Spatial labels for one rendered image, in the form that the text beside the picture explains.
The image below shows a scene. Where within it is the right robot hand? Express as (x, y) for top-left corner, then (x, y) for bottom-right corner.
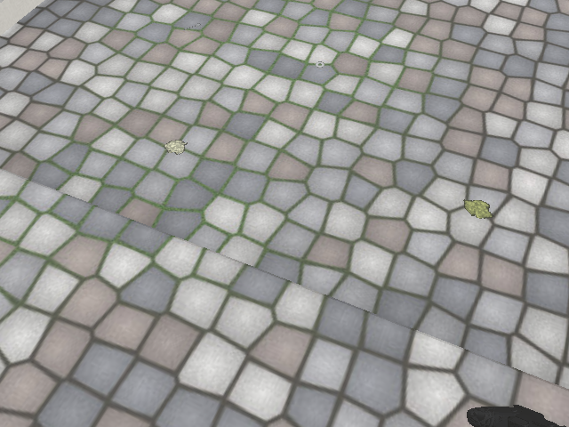
(467, 405), (566, 427)

